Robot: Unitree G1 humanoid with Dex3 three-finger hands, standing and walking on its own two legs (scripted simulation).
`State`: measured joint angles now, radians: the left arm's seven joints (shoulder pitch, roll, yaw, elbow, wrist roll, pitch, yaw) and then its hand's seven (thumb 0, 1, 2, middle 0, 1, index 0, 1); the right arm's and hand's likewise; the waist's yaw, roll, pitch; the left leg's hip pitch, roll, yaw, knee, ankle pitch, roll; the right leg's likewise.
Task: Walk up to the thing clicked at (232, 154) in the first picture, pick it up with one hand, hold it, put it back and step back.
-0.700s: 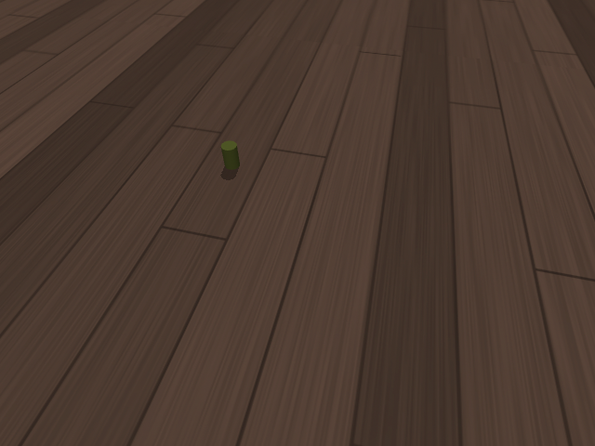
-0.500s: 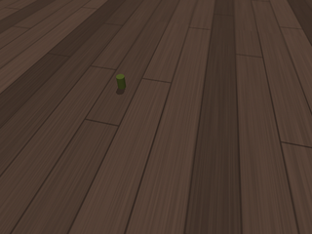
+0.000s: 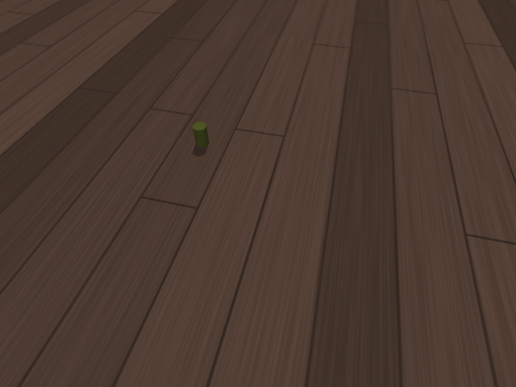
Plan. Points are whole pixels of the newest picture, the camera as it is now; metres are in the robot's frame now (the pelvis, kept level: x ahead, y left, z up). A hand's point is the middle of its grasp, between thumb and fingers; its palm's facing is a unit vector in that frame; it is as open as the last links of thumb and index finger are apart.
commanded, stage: stand
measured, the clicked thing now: (201, 134) +1.55 +0.35 -0.72
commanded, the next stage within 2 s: walk up in 0.42 s
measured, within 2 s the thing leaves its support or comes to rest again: neither
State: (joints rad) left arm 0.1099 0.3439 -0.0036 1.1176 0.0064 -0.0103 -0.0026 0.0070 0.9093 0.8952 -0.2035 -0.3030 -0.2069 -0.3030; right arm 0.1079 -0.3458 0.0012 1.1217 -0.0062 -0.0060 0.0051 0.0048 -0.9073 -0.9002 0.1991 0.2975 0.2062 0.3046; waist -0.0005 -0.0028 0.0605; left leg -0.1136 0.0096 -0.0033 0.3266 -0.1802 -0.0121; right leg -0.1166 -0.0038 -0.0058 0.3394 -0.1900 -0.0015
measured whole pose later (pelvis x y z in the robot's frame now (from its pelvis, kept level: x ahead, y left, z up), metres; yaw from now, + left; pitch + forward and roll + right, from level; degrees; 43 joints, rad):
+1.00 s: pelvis -0.01 +0.01 -0.03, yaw +23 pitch -2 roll +1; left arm 0.12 0.43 0.08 0.78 0.02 0.08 -0.04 0.01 0.91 0.90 -0.20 -0.30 -0.21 -0.30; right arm 0.29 -0.39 -0.06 0.78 -0.03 -0.01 -0.01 0.00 -0.91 -0.90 0.20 0.30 0.21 0.30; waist -0.01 -0.11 0.14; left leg -0.36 -0.03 -0.05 0.69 -0.31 0.01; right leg -0.43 -0.07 -0.03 1.10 -0.55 -0.01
